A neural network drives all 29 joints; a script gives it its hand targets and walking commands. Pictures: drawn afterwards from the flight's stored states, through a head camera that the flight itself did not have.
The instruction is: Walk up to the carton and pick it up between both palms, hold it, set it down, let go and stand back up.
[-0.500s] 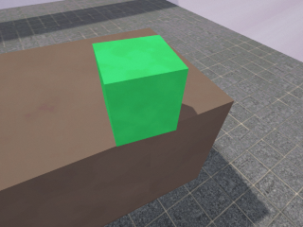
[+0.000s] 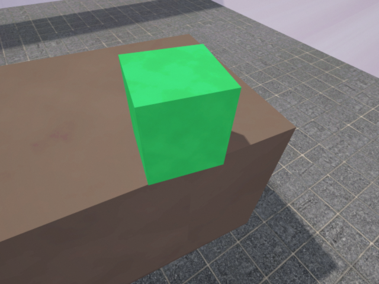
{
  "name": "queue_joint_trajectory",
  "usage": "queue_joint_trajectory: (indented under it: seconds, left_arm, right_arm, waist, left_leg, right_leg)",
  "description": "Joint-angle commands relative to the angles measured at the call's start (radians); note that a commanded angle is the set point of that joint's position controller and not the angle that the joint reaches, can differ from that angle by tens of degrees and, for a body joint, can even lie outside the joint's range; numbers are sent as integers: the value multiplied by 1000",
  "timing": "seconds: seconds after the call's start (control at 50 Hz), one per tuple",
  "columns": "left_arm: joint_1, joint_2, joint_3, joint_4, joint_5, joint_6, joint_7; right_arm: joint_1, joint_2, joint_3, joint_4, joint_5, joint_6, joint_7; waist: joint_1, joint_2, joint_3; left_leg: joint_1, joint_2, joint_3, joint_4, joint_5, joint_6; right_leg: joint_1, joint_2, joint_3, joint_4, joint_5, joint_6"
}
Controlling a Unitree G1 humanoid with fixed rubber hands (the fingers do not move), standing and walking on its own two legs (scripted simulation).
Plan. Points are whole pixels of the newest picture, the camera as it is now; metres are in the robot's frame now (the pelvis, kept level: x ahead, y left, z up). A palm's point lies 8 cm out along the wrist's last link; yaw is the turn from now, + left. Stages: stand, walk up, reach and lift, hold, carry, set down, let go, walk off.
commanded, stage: walk up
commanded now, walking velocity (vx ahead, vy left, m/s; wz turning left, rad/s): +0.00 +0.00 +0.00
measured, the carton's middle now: (175, 114) +0.50 +0.05 +0.09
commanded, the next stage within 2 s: none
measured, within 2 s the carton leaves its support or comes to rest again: neither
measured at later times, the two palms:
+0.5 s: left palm (129, 278) +0.19 +0.14 -0.15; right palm out of the picture +0.02 -0.32 -0.15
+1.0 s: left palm out of the picture +0.14 +0.11 -0.16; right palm out of the picture +0.12 -0.30 -0.14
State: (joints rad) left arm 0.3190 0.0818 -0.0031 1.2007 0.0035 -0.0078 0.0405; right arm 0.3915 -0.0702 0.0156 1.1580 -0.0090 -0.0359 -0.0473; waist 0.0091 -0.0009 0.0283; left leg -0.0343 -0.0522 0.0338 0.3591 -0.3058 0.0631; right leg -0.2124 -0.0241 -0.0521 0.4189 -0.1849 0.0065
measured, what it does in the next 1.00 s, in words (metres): walks ahead: right foot, then left foot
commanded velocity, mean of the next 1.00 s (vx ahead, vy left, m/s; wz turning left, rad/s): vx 0.08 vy -0.05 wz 0.12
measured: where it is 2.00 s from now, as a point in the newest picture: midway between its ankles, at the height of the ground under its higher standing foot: outside the picture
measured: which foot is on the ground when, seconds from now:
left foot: down 0.00-0.46, up 0.48-0.86, down 0.88-1.00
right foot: down 0.00-0.04, up 0.06-0.40, down 0.42-1.00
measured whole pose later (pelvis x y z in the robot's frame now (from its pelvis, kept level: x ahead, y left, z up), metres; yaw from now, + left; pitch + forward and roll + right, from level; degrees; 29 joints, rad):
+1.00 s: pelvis +0.17 -0.10 +0.00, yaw +7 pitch -1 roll +0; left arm 0.29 0.14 0.00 1.10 0.00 0.02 0.02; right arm 0.41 -0.07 0.01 1.16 -0.01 -0.02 -0.03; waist 0.02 -0.04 0.01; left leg -0.13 -0.03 0.06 0.41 -0.26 0.05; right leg -0.24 0.00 -0.10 0.39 -0.12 -0.04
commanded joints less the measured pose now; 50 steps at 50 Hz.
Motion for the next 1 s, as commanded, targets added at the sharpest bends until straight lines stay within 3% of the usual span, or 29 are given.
queue_joint_trajectory:
  seconds: [0.0, 0.02, 0.04, 0.06, 0.1, 0.14, 0.18, 0.26, 0.28, 0.3, 0.34, 0.36, 0.38, 0.4, 0.42, 0.44, 0.46, 0.48, 0.5, 0.52, 0.58, 0.66, 0.7, 0.78, 0.84, 0.88, 0.9, 0.94, 0.98]
  left_arm:
    - [91, 61, 8, 3, 0, -2, 3]
    - [-2, 276, 82, -29, 5, 14, -12]
    - [-173, 263, 88, -116, 36, 26, -26]
    - [-204, 214, 77, -164, 61, 26, -38]
    - [-105, 126, 62, -144, 36, 0, -49]
    - [-91, 135, 72, -139, 26, -12, -50]
    - [-115, 143, 77, -165, 26, -10, -55]
    - [-239, 148, 74, -245, 3, -15, -55]
    - [-173, 99, 61, -247, -18, -23, -51]
    - [-178, 139, 65, -244, -16, -38, -45]
    - [-95, 149, 67, -191, -20, -44, -34]
    - [-43, 181, 78, -174, -24, -36, -28]
    - [54, 219, 89, -157, -13, -37, -24]
    - [217, 260, 98, -121, 7, -48, -26]
    - [290, 344, 101, -116, 23, -47, -26]
    - [195, 360, 100, -116, -14, -29, -24]
    - [37, 294, 90, -173, -27, -14, -31]
    - [-57, 209, 60, -209, -19, -14, -37]
    - [-67, 168, 39, -204, 2, -17, -32]
    - [-66, 164, 33, -196, 7, -17, -20]
    - [-42, 172, 31, -168, -9, -27, -12]
    - [-62, 140, 19, -174, 2, -18, -15]
    - [-73, 168, 27, -176, 8, -3, -12]
    - [-66, 185, 31, -173, 1, 14, -9]
    - [-43, 176, 35, -165, -9, 18, -16]
    - [19, 84, 16, -150, -21, 20, -24]
    - [21, 65, 7, -137, -4, 21, -24]
    - [7, 110, 14, -126, 10, 15, -25]
    - [53, 107, 11, -96, 11, 5, -27]
  right_arm:
    - [119, -62, -9, 6, 0, -3, -4]
    - [290, -222, -69, -11, -25, 7, 6]
    - [324, -301, -93, 9, -17, 25, 6]
    - [240, -293, -94, -17, -18, 33, -2]
    - [169, -268, -102, -55, -21, 10, -3]
    - [171, -189, -90, -48, -25, -11, 4]
    - [238, -148, -82, -22, -16, -22, 6]
    - [249, -146, -76, -26, -26, -37, 4]
    - [144, -99, -51, 2, 3, -12, -7]
    - [179, -160, -72, -2, -8, -11, -7]
    - [279, -165, -70, 6, 0, -16, -5]
    - [317, -159, -62, 18, 7, -24, -1]
    - [273, -180, -62, 8, 10, -35, 4]
    - [211, -210, -69, -20, 9, -41, 3]
    - [289, -134, -54, -33, 18, -27, -6]
    - [445, -101, -52, 15, 52, 9, -17]
    - [402, -121, -47, 20, 26, 29, -12]
    - [279, -137, -51, 0, -4, 35, 4]
    - [189, -121, -52, -12, -19, 34, 14]
    - [140, -104, -50, -23, -27, 36, 18]
    - [223, -59, -36, 10, -23, 47, 12]
    - [143, -76, -42, -14, -17, 71, 8]
    - [119, -80, -41, -26, -20, 75, 9]
    - [145, -57, -33, -6, -18, 57, 16]
    - [126, -63, -25, -10, -25, 32, 14]
    - [43, -96, -19, -35, -4, 15, 6]
    - [-25, -95, -19, -42, 4, 7, 11]
    - [-31, -61, -9, -45, 3, -14, 12]
    - [4, -89, -16, -37, 6, -20, 5]
  waist:
    - [0, 8, 86]
    - [-141, -99, 30]
    - [-179, 42, 196]
    - [-131, 19, 271]
    - [-68, 65, 243]
    - [-68, 116, 156]
    - [-91, 162, 110]
    - [-122, 285, 165]
    - [-6, 406, 166]
    - [-35, 365, 116]
    - [-68, 264, 50]
    - [-49, 213, 14]
    - [20, 160, -25]
    - [109, 55, -126]
    - [60, -207, -274]
    - [-2, -348, -401]
    - [-34, -333, -316]
    - [-25, -248, -184]
    - [-12, -185, -80]
    - [-15, -171, -20]
    - [-60, -112, -13]
    - [-51, -133, 64]
    - [-48, -172, 99]
    - [-55, -88, 73]
    - [-39, 58, 89]
    - [37, 206, 109]
    - [46, 258, 137]
    - [41, 154, 109]
    - [37, 87, 62]
  left_leg:
    - [-129, 147, -104, -80, 250, -1]
    - [-11, 353, -461, -130, -479, 116]
    - [-56, 508, -788, -288, -729, 182]
    - [-94, 547, -796, -304, -680, 189]
    - [-40, 432, -579, -252, -397, 138]
    - [-4, 327, -432, -216, -151, 67]
    - [1, 293, -371, -200, -64, 33]
    - [-43, 268, -310, -169, 206, 47]
    - [-82, 85, -51, -29, 664, 39]
    - [3, 59, -15, 32, 806, 38]
    - [-180, 112, -93, 109, 637, 2]
    - [-259, 137, -134, 146, 564, -19]
    - [-281, 129, -125, 211, 489, -29]
    - [-321, 79, -86, 352, 173, -44]
    - [-291, 42, -42, 568, -418, -72]
    - [-207, 59, -88, 651, -391, -60]
    - [-182, 93, -95, 655, -345, -51]
    - [-198, 87, -109, 619, -301, -44]
    - [-220, 82, -103, 580, -259, -44]
    - [-212, 89, -93, 537, -207, -42]
    - [-191, 69, -54, 534, -136, -58]
    - [-185, 72, -33, 446, -124, -59]
    - [-180, 72, -22, 391, -124, -55]
    - [-79, 76, -2, 234, -13, -26]
    - [-71, 128, -92, -16, 79, -2]
    - [-281, 241, -238, -187, -197, 30]
    - [-419, 244, -258, -241, -281, 21]
    - [-342, 200, -189, -228, -95, -11]
    - [-252, 193, -170, -188, -29, -4]
  right_leg:
    - [42, -82, 85, -38, 140, -25]
    - [-174, 14, -84, 218, -393, 32]
    - [-454, 15, -23, 397, -354, 52]
    - [-552, -47, 37, 452, -225, 59]
    - [-586, -54, 45, 485, -144, 79]
    - [-515, -42, 38, 504, -79, 88]
    - [-494, -31, 16, 505, -32, 87]
    - [-491, -21, -38, 369, -20, 109]
    - [-312, 31, -66, 218, -60, 54]
    - [-293, 120, -164, 141, -17, 55]
    - [77, 122, -142, 45, 252, 42]
    - [233, 82, -91, 45, 341, 18]
    - [303, 28, -55, 24, 390, -4]
    - [413, -103, 47, 52, 568, -7]
    - [477, -356, 285, 86, 927, -39]
    - [390, -462, 464, -23, 613, -185]
    - [227, -397, 459, -142, 209, -166]
    - [111, -278, 348, -176, 74, -92]
    - [31, -207, 260, -167, 160, -44]
    - [-26, -173, 186, -162, 279, -36]
    - [4, -176, 134, -134, 412, -75]
    - [-157, -181, 162, -256, -129, -119]
    - [-214, -190, 188, -284, -259, -138]
    - [-257, -210, 219, -253, -298, -151]
    - [-241, -158, 192, -179, -299, -77]
    - [-82, -36, 59, -74, -85, -41]
    - [59, -37, 50, -30, -15, -37]
    - [95, -53, 54, -36, 83, -40]
    - [82, -60, 50, -60, 76, -34]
